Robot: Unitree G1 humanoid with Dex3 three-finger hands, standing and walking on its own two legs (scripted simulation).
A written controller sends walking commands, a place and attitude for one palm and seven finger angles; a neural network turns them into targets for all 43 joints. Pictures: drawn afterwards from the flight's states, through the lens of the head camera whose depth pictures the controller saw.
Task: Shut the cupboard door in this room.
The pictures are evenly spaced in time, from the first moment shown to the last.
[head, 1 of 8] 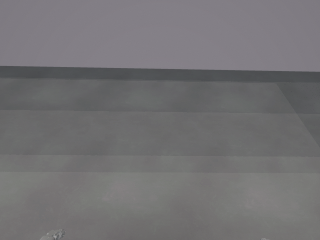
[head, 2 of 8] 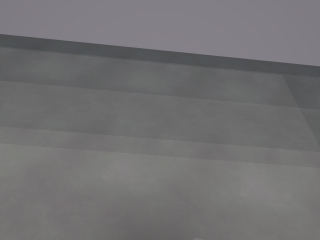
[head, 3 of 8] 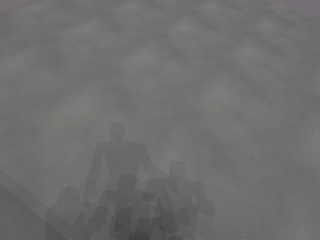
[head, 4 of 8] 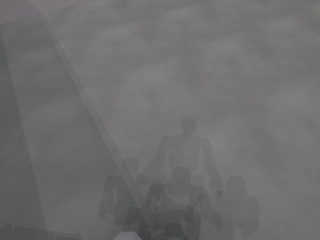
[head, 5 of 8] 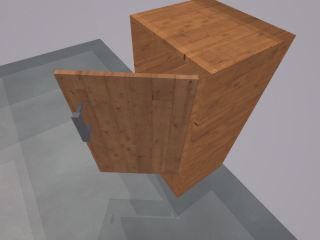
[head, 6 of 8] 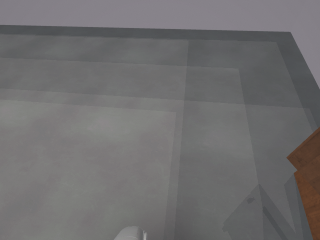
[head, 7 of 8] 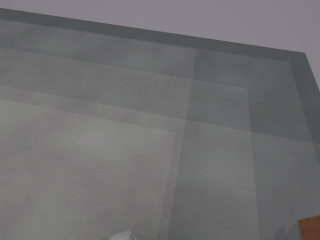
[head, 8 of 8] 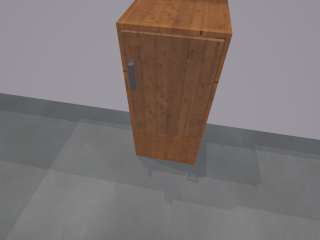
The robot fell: no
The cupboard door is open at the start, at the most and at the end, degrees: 96 100 0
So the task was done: yes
